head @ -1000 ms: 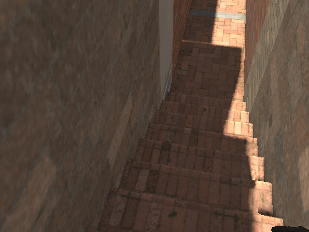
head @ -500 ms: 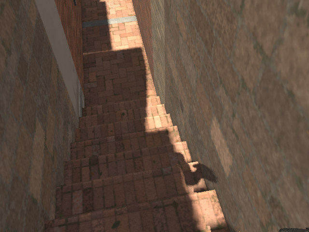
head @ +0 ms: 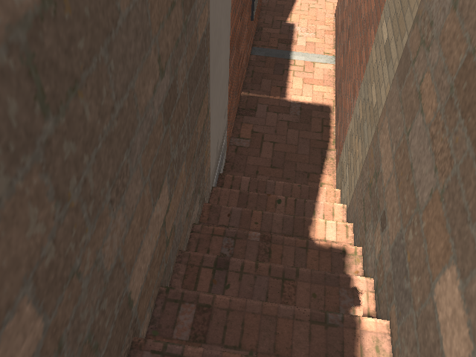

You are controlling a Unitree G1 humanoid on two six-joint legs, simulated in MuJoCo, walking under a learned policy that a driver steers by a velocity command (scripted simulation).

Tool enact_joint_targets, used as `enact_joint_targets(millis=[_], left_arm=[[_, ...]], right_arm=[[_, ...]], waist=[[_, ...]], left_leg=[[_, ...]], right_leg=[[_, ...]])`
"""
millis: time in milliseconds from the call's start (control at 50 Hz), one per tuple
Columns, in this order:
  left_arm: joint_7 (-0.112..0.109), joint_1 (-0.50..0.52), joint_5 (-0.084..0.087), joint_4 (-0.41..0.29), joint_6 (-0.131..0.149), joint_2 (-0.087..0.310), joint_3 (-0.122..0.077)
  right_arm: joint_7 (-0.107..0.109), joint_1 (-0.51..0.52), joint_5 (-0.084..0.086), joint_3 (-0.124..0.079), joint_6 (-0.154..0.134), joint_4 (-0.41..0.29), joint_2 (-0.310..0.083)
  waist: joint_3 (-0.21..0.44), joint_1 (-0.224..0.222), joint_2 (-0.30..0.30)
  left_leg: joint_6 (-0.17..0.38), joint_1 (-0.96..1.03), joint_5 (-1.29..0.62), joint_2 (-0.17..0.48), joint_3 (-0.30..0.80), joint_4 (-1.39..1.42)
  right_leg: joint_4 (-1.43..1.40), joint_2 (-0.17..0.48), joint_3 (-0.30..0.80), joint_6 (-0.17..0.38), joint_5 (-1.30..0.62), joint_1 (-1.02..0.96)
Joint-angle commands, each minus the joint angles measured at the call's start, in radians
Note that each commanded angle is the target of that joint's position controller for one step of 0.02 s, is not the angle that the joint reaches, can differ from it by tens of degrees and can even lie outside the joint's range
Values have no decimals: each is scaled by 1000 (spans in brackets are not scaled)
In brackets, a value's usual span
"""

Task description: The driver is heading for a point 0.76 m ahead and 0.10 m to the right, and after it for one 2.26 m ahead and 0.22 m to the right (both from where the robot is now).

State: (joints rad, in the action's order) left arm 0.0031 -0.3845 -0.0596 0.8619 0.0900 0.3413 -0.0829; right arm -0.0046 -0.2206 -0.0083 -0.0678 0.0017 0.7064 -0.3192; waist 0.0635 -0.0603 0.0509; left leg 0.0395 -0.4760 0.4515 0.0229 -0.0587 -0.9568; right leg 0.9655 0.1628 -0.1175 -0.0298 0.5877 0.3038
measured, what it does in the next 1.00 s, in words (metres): goes down, turning right: right foot 0.17 m lower, then left foot 0.18 m lower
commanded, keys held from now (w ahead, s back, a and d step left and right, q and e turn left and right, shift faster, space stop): w+q+shift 0.08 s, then w+e+shift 0.20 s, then e+shift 0.72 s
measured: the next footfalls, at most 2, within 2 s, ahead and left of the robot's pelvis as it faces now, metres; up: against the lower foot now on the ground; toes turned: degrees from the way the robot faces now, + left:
right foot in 0.32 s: +0.25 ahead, -0.01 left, -0.17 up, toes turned +11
left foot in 0.58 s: +0.49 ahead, +0.21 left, -0.35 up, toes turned -2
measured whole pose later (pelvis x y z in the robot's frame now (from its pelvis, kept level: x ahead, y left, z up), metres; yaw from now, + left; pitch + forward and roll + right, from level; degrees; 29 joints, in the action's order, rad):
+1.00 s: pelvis +0.51 +0.02 -0.36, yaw -27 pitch +1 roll +0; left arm 0.07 -0.31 -0.08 0.64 0.10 0.30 -0.06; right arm 0.02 -0.17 -0.02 -0.07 -0.13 0.62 -0.31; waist 0.00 0.00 -0.01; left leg -0.16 -0.52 0.70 0.06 0.05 -1.45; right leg 0.96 -0.05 -0.08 0.10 0.41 0.56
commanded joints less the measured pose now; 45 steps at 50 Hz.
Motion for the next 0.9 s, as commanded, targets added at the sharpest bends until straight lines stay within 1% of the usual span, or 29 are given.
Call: enact_joint_targets(millis=[20,80,140,180,220,260,300,320,340,360,380,400,420,440,460,480,520,560,600,620,640,680,700,720,740,800,860,880,900], left_arm=[[20,370,-61,-175,28,-40,30],[13,393,13,-171,15,61,5],[22,307,19,-127,-16,95,-2],[41,165,32,-86,-51,-27,45],[42,64,50,-43,-65,-57,67],[14,-26,19,-2,-73,6,52],[-9,-312,14,78,-79,77,12],[-10,-429,35,81,-77,51,14],[-8,-350,80,77,-58,1,38],[-26,-359,76,86,-17,70,40],[-27,-326,69,91,-1,57,44],[12,-197,19,39,74,-6,52],[44,38,20,-13,75,4,52],[40,187,0,-64,57,-10,65],[9,198,-5,-50,52,-32,71],[-5,276,17,-70,71,19,68],[-29,81,64,-58,87,19,72],[-21,-121,84,-18,64,78,88],[56,-281,58,-34,23,24,108],[86,-453,11,-85,11,-72,113],[105,-280,68,-139,-9,5,102],[48,126,-2,-340,-40,-104,139],[54,211,-42,-416,-50,-164,165],[65,104,-49,-360,-74,-186,166],[64,32,-32,-314,-75,-153,146],[113,18,-60,-244,-113,-87,82],[109,49,-38,-292,-92,-28,17],[102,12,-20,-291,-59,20,-8],[63,-65,-19,-246,-22,157,-64]], right_arm=[[16,-645,28,-44,7,175,-161],[46,-445,-32,-61,6,108,-189],[62,-123,-47,-42,-42,40,-74],[81,-27,22,-38,-64,84,-48],[72,-23,43,-17,-74,122,-12],[58,-28,10,-12,-70,138,-8],[55,-5,-28,-22,-37,155,-45],[57,47,-3,-44,-39,159,-71],[75,80,-42,-30,-41,118,-25],[101,22,-49,-3,-62,50,43],[103,-57,-55,1,-79,75,29],[-64,10,-139,38,-123,-22,125],[-95,37,-115,35,-118,-38,121],[-92,85,-110,50,-98,-63,116],[-94,-52,-128,86,-86,-11,153],[-81,-240,-119,85,-80,15,149],[-99,-337,-117,64,-81,71,59],[-139,-254,-101,70,-66,5,84],[-113,-407,-123,36,-66,-2,-17],[-150,-402,-109,4,-34,-18,-142],[-135,-409,-170,-1,-45,-30,-86],[-77,-294,-57,-12,-76,4,-78],[-42,-216,-9,-15,-76,35,-85],[-6,-104,-32,19,-101,50,48],[10,15,-77,20,-132,8,39],[30,120,-118,-20,-170,-17,-110],[61,114,-85,-35,-159,-49,-164],[56,73,-41,-58,-144,-51,-212],[33,-57,-53,-58,-131,-73,-158]], waist=[[-96,327,-492],[-142,197,-82],[-167,27,-29],[-113,-61,-82],[-68,-80,-117],[-100,-61,-135],[-106,-181,-102],[-223,-319,127],[-327,-217,133],[-294,-58,172],[-239,14,-37],[138,15,-114],[-25,76,23],[-60,94,16],[-91,151,-147],[0,311,-199],[-80,189,-171],[-169,149,-159],[28,144,-222],[456,16,-456],[367,129,-159],[96,94,-15],[-47,46,-31],[-113,-22,-71],[-170,-74,-123],[-150,-85,-205],[-97,-39,-171],[-67,-32,-105],[35,4,102]], left_leg=[[202,647,-152,55,482,333],[361,502,-10,228,817,402],[201,12,51,66,446,300],[124,-359,99,-44,208,293],[95,-345,2,-6,157,184],[87,-151,-294,17,125,-2],[87,-162,-846,69,80,-451],[33,-329,-480,-67,-60,-1004],[48,-512,141,-106,-82,-1101],[42,-613,83,-47,92,-820],[17,-655,-43,-3,155,-523],[-64,-515,-153,-62,268,-666],[-91,-560,-258,7,310,-463],[-113,-496,-275,74,308,-225],[-109,-175,-601,46,180,-252],[-84,471,-652,-4,24,-178],[-76,687,-1125,6,-48,255],[-48,694,-925,-97,-141,714],[205,983,-1569,277,119,530],[568,1356,-2119,701,424,145],[536,1178,-2113,668,395,174],[370,666,-1179,629,417,398],[354,488,-1177,567,325,474],[244,238,-1015,469,170,521],[196,-12,-798,352,57,555],[114,-375,-277,277,-136,560],[24,-49,-333,374,-118,383],[12,105,-392,304,-161,240],[-43,105,-295,182,-195,-88]], right_leg=[[718,-189,91,49,29,910],[441,-141,247,6,82,928],[25,-130,218,20,-581,428],[-129,-189,87,43,-1066,-162],[-79,-204,90,71,-1287,-350],[-93,-258,45,104,-1072,-271],[-253,-236,74,177,-713,-433],[-676,-177,154,264,-718,-503],[-659,-118,286,245,-962,-475],[-443,-14,493,249,-1478,-523],[-426,39,570,288,-1380,-557],[-327,64,584,357,-1361,-565],[-293,67,716,415,-1168,-198],[-207,50,749,441,-1010,68],[-86,-144,592,384,-786,470],[-47,-311,467,300,-717,933],[99,-433,218,140,-165,928],[348,-433,307,130,-277,679],[886,-374,338,58,-116,622],[1353,-362,202,-9,452,897],[1399,-259,199,-36,382,1033],[1052,-68,230,-84,207,1079],[881,-19,208,-58,208,1057],[611,51,216,-32,-83,838],[460,50,191,-7,-370,609],[422,-71,1,35,-586,65],[166,-80,6,70,-544,96],[-139,-148,-66,84,-440,79],[-264,-212,-15,163,-827,-152]])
